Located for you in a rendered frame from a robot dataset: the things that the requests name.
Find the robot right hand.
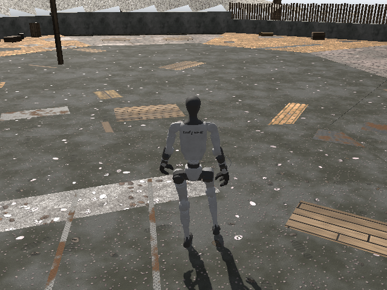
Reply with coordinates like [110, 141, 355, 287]
[215, 172, 229, 187]

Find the robot right forearm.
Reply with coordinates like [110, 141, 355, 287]
[216, 147, 228, 174]

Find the right robot foot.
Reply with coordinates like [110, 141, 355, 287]
[212, 224, 220, 235]

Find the robot left hand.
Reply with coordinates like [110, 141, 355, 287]
[160, 164, 174, 175]

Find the robot left forearm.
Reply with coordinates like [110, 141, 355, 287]
[160, 146, 171, 167]

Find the robot right upper arm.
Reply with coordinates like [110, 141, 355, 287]
[206, 122, 222, 156]

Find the robot left upper arm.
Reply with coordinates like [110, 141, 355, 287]
[164, 122, 181, 155]

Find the right robot thigh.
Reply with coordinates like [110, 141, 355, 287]
[201, 167, 214, 198]

